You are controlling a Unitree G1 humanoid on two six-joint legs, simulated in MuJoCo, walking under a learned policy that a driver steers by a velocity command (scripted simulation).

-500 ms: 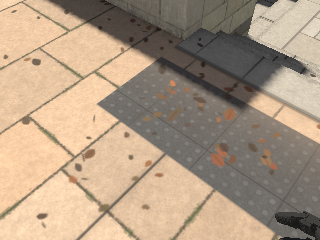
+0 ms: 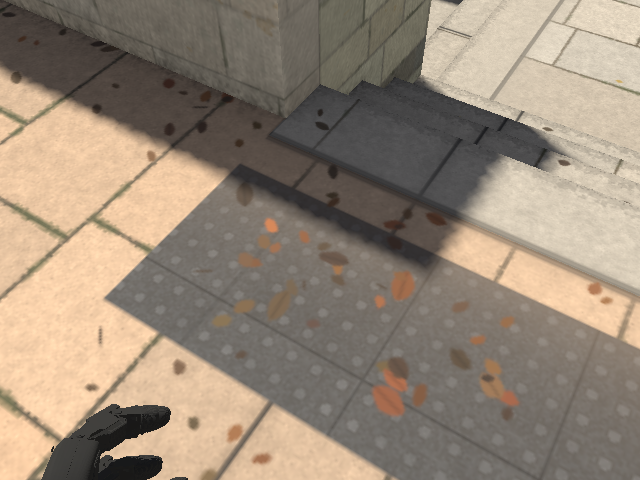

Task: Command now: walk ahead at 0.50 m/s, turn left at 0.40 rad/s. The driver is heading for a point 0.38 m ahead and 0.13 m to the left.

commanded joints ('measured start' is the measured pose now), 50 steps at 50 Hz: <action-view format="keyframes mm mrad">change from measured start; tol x16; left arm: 1 295 153 64 29 -9 11 12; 10 113 153 77 92 4 -12 24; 18 124 207 99 111 -59 33 51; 21 371 136 45 134 2 46 19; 24 195 175 60 128 -17 100 50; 50 221 104 21 232 6 60 54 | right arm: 1 -86 -135 -29 -127 17 -24 -4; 12 -253 -28 -16 -206 -27 19 34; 20 -117 -300 -98 -262 -60 40 10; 27 -339 -138 -40 -287 -52 50 9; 50 -314 -34 -27 -104 -45 51 -13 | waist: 1 186 -151 -153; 17 38 -97 -70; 20 98 341 -263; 21 74 201 -488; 24 78 29 -225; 37 118 112 -114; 43 57 -195 19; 50 98 -31 22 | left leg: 1 -585 75 -16 395 33 3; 12 -315 86 94 -108 512 -32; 18 -2 -25 149 -342 496 68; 20 395 338 -345 -295 1450 311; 21 410 450 -500 -383 1228 418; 24 93 269 -268 -479 587 257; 38 -203 140 -152 -553 -44 118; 43 25 3 29 -358 285 -7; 50 -10 34 -15 -420 279 25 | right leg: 1 596 -362 472 -250 -202 -195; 4 326 -277 245 -358 -15 -167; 11 232 -215 -104 -341 527 -139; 17 318 -243 -144 -69 583 -74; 19 146 -115 -182 347 242 30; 20 -148 29 -133 738 -605 103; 21 -149 18 88 873 -587 98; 38 266 -25 -10 -50 -85 14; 41 -15 -189 218 -262 -416 -88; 50 66 -90 100 -198 -279 -15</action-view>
